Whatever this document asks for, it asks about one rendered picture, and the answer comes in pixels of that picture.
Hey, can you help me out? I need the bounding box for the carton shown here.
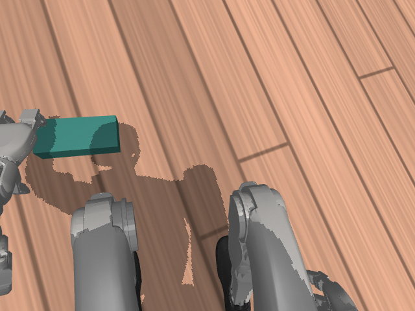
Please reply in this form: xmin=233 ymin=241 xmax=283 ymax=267
xmin=33 ymin=115 xmax=121 ymax=159

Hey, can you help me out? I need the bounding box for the left robot arm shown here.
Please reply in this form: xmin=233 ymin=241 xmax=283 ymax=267
xmin=0 ymin=157 xmax=19 ymax=296

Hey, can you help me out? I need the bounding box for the right robot hand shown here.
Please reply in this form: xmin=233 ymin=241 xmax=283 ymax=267
xmin=306 ymin=270 xmax=358 ymax=311

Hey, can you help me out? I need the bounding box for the left robot hand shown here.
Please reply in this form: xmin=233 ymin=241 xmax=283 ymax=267
xmin=0 ymin=109 xmax=47 ymax=194

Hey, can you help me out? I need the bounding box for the right robot foot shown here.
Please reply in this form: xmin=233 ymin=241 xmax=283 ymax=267
xmin=215 ymin=235 xmax=251 ymax=311

